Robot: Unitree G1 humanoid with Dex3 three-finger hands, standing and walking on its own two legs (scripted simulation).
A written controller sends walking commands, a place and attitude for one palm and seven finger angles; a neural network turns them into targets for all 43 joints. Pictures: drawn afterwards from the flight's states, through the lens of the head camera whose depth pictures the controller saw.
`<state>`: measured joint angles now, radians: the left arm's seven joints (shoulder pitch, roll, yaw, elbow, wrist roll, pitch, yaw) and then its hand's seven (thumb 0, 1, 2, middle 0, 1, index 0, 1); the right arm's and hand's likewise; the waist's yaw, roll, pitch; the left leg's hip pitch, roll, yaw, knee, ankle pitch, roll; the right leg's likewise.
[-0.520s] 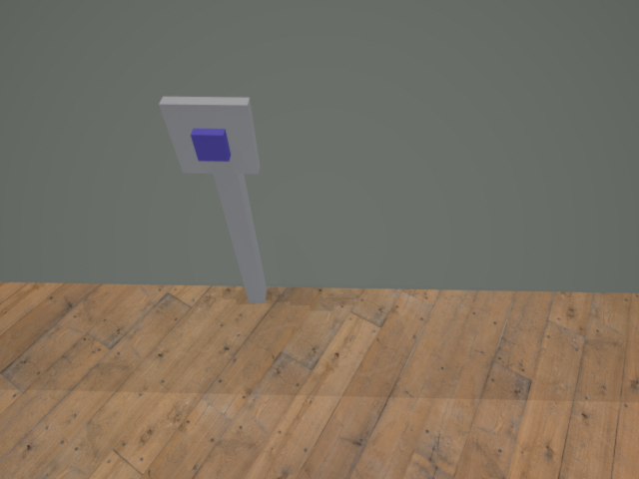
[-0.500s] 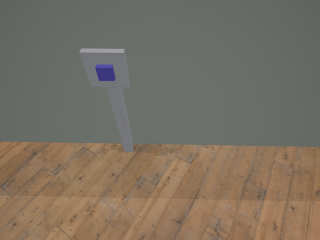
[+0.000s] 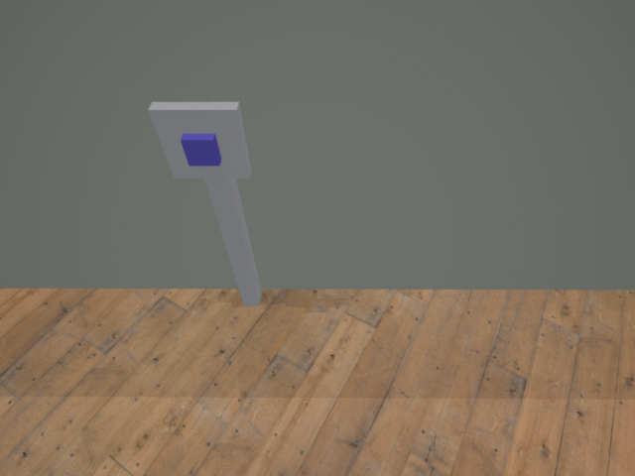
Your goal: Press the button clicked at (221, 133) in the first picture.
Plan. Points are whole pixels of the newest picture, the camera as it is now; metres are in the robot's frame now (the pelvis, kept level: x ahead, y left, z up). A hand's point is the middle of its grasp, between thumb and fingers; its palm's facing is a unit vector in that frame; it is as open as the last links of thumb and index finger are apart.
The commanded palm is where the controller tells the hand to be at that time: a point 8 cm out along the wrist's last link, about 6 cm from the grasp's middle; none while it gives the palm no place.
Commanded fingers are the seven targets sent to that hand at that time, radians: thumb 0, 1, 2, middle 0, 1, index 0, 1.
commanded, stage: look at it before walking up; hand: left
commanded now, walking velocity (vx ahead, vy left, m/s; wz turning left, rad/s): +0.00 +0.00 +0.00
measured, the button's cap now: (202, 149) +0.74 +0.29 -0.04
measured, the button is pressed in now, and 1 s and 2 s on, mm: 0 0 0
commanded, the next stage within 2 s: take the last steps up to it in 0.52 s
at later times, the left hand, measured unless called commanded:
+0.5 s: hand out of the picture +0.05 +0.22 -0.16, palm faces -0.01 -0.95 -0.30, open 7.4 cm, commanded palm none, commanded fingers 0.00 0.90 0.90 -0.20 -0.30 -0.20 -0.30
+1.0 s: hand out of the picture +0.00 +0.21 -0.20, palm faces +0.09 -0.98 -0.16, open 7.4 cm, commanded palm none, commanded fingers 0.00 0.90 0.90 -0.20 -0.30 -0.20 -0.30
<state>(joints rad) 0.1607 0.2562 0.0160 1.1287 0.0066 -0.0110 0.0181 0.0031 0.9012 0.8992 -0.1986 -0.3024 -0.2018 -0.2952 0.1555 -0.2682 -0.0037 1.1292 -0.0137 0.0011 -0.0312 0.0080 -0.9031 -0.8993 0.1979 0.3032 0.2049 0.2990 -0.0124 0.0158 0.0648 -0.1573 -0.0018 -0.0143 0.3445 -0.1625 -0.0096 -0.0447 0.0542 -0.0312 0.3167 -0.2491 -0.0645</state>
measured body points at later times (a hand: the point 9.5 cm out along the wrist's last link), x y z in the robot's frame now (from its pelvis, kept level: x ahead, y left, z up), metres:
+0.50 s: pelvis +0.00 +0.00 +0.00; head +0.02 -0.01 +0.45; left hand +0.05 +0.27 -0.14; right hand +0.05 -0.28 -0.15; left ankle +0.02 +0.13 -0.75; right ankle -0.05 -0.07 -0.75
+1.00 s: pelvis +0.06 +0.04 -0.02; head +0.08 +0.06 +0.43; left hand +0.00 +0.27 -0.18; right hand +0.06 -0.20 -0.17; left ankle +0.08 +0.15 -0.75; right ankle -0.05 -0.07 -0.75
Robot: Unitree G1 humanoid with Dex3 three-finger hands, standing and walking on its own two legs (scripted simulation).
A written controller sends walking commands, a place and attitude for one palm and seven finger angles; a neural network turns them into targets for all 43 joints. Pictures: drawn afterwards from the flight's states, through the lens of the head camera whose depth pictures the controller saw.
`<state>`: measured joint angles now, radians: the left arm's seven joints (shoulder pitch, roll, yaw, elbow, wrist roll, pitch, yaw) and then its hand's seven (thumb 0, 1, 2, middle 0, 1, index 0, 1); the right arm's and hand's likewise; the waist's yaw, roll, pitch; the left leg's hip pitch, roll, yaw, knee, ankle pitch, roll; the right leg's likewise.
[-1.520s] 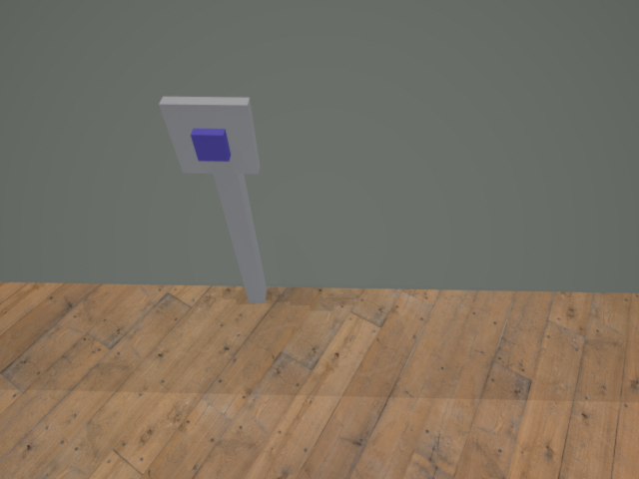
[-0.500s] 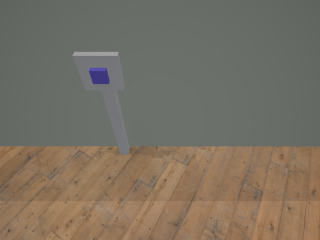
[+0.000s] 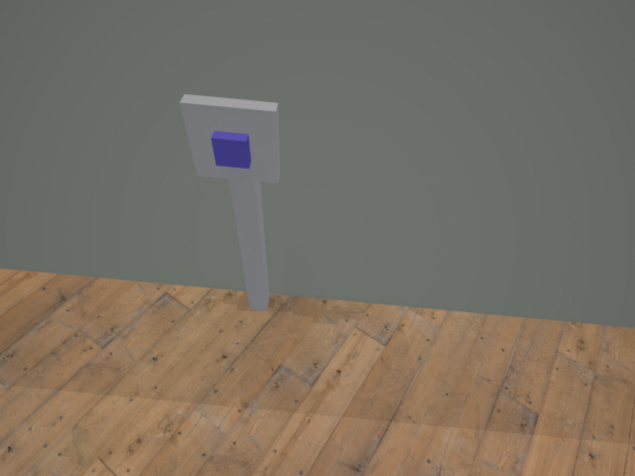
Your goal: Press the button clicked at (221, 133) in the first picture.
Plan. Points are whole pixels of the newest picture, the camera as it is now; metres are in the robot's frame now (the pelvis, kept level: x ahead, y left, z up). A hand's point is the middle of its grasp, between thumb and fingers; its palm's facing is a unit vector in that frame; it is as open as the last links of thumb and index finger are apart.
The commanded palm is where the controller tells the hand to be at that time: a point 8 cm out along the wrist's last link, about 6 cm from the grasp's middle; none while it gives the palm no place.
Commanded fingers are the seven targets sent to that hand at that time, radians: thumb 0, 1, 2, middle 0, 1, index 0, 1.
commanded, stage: take the last steps up to it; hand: left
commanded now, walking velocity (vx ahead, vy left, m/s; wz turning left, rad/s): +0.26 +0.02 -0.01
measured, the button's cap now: (232, 149) +0.69 +0.21 -0.02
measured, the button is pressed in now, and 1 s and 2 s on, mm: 0 0 0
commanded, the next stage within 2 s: come to a stop and stand still in 0.32 s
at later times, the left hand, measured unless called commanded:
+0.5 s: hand (212, 421) +0.22 +0.17 -0.16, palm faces +0.04 -0.97 -0.22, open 7.3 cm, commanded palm none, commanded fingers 0.00 0.90 0.90 -0.20 -0.30 -0.20 -0.30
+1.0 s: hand (207, 426) +0.21 +0.17 -0.15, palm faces +0.08 -0.95 -0.30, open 7.4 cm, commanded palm none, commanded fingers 0.00 0.90 0.90 -0.20 -0.30 -0.20 -0.30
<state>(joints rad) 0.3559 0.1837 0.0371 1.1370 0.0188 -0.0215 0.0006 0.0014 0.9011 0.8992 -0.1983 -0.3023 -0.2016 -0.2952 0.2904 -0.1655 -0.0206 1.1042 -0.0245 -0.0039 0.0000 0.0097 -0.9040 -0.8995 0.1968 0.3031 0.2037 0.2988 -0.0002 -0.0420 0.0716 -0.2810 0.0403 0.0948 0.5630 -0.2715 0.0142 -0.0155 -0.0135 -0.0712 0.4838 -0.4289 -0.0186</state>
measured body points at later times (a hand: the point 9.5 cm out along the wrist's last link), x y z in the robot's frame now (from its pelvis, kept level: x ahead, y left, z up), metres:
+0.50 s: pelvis +0.15 -0.01 +0.00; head +0.19 -0.03 +0.45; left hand +0.21 +0.22 -0.14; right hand +0.09 -0.22 -0.16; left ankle +0.08 +0.10 -0.68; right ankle +0.19 -0.11 -0.73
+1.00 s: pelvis +0.18 -0.03 +0.01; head +0.23 -0.06 +0.46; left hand +0.20 +0.22 -0.13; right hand +0.28 -0.27 -0.15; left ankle +0.13 +0.10 -0.67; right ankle +0.18 -0.11 -0.73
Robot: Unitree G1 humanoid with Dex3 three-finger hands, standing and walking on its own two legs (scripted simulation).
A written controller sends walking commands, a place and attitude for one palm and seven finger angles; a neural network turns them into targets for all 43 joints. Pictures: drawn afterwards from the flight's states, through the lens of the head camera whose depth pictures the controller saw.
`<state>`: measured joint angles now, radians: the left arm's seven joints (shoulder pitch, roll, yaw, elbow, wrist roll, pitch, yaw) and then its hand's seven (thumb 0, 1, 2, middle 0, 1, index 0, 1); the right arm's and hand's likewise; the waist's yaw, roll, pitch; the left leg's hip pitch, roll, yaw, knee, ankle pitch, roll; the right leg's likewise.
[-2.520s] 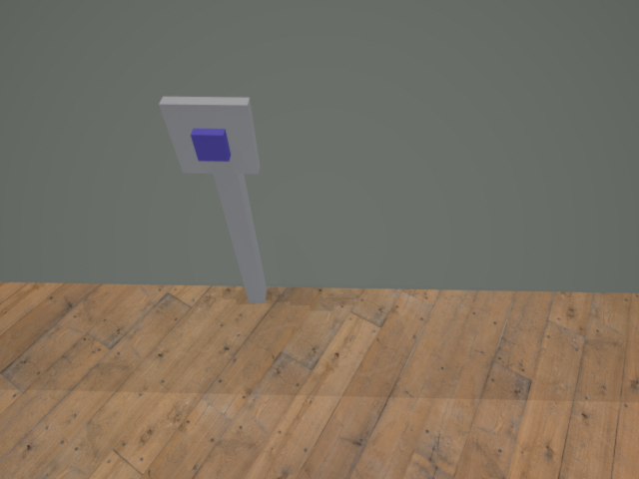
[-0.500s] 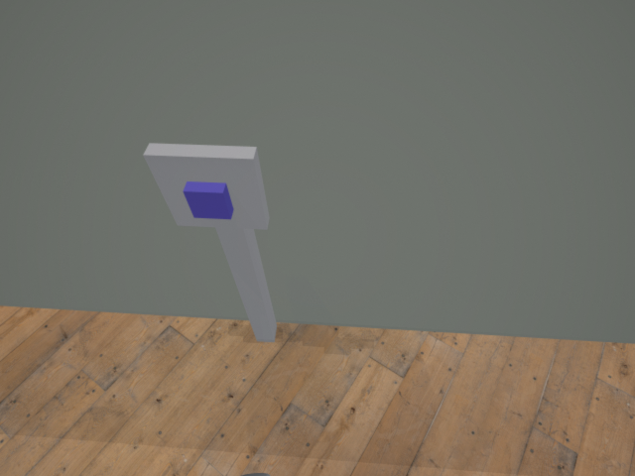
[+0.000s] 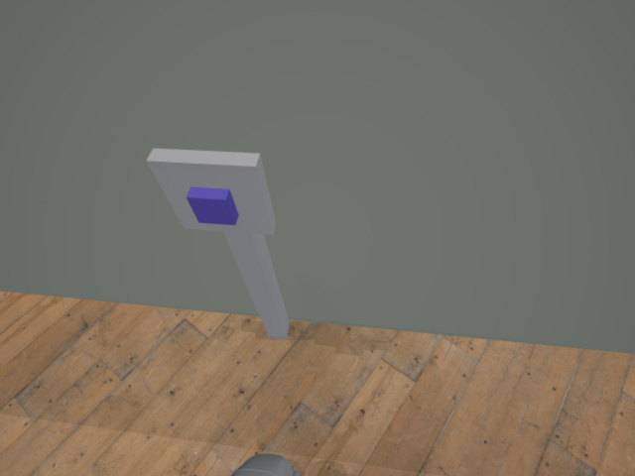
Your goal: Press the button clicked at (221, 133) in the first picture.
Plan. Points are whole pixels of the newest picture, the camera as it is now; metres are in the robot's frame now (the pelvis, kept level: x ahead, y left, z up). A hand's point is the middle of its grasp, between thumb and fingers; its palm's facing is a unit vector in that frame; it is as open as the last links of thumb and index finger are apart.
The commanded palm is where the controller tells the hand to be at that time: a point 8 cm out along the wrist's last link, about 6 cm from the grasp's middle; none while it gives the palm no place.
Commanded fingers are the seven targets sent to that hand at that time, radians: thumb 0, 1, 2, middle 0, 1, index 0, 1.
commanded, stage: come to a stop and stand still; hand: left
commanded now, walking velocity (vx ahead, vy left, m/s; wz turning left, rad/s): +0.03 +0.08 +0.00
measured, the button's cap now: (214, 205) +0.52 +0.23 -0.03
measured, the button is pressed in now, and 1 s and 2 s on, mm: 0 0 0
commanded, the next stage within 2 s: look again from close up in 0.68 s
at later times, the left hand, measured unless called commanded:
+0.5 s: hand out of the picture -0.02 +0.21 -0.17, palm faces +0.02 -0.98 -0.19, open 7.4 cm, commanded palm none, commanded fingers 0.00 0.90 0.90 -0.20 -0.30 -0.20 -0.30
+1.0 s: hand out of the picture +0.01 +0.22 -0.18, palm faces -0.02 -0.97 -0.23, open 7.4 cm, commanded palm none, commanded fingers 0.00 0.90 0.90 -0.20 -0.30 -0.20 -0.30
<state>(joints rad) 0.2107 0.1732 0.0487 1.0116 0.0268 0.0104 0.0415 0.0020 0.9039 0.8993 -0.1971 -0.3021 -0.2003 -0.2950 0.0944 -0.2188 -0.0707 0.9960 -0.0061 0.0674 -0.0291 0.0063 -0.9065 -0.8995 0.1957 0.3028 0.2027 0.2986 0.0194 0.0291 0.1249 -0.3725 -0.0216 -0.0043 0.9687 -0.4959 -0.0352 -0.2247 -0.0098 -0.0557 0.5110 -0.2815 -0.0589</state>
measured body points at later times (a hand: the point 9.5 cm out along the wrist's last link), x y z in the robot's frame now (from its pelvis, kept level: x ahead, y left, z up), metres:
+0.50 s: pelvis -0.03 +0.03 +0.01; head -0.01 +0.03 +0.45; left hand -0.02 +0.26 -0.16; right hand -0.05 -0.18 -0.16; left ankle -0.04 +0.15 -0.74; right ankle -0.01 -0.08 -0.74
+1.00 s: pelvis -0.02 +0.04 -0.01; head -0.02 +0.04 +0.44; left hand +0.01 +0.28 -0.16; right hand -0.01 -0.21 -0.15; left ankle -0.04 +0.15 -0.74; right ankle -0.01 -0.08 -0.74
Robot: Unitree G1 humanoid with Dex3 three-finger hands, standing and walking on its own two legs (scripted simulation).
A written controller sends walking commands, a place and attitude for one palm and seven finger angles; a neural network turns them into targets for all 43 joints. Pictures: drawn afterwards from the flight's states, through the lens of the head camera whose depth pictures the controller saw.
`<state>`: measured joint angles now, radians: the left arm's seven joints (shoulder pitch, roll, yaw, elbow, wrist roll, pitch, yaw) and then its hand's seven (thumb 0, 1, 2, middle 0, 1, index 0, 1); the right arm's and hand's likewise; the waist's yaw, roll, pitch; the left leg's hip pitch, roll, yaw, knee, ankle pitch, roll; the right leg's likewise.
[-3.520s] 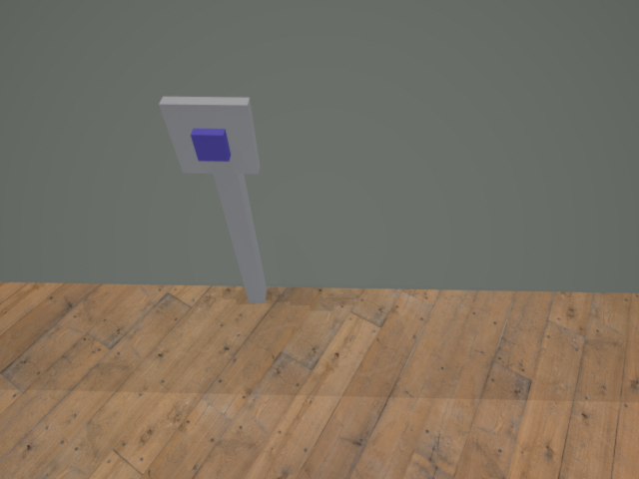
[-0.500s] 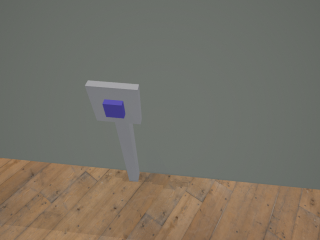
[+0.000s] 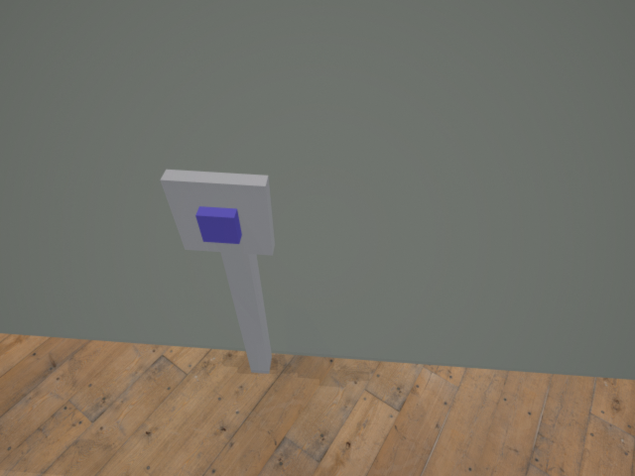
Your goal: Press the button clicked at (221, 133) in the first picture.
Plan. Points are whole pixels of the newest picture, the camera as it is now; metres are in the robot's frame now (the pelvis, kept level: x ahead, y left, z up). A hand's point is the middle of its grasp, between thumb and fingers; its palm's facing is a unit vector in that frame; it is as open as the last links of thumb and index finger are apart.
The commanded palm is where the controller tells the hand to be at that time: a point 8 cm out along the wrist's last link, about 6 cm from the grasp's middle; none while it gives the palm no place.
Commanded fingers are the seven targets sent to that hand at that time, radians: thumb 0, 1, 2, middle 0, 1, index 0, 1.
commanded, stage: look again from close up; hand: left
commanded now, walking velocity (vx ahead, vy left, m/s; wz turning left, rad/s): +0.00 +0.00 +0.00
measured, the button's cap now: (220, 224) +0.54 +0.20 -0.03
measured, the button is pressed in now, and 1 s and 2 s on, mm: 0 0 0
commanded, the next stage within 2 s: shuffle to correct the standing spot in 0.32 s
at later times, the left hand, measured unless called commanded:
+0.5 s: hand out of the picture +0.07 +0.25 -0.14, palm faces -0.01 -0.93 -0.36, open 7.4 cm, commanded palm none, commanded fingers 0.00 0.90 0.90 -0.20 -0.30 -0.20 -0.30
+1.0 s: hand out of the picture +0.04 +0.18 -0.18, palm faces -0.02 -0.99 -0.14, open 7.4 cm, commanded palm none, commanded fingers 0.00 0.90 0.90 -0.20 -0.30 -0.20 -0.30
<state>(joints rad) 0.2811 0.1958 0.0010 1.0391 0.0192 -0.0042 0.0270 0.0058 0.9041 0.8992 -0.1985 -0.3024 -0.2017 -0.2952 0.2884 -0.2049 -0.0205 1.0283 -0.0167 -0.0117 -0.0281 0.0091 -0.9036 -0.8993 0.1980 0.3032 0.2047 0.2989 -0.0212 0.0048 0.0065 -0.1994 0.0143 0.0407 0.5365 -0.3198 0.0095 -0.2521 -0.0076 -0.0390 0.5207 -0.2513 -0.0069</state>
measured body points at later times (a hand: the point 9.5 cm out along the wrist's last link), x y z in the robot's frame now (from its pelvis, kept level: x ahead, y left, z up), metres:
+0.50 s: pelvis -0.01 +0.00 +0.01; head -0.02 -0.01 +0.46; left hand +0.07 +0.30 -0.11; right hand +0.08 -0.29 -0.12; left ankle -0.02 +0.11 -0.73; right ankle +0.02 -0.12 -0.73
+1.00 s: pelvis +0.05 +0.03 +0.00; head +0.06 +0.04 +0.45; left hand +0.04 +0.23 -0.17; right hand -0.04 -0.17 -0.16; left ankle -0.02 +0.11 -0.73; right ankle +0.04 -0.10 -0.73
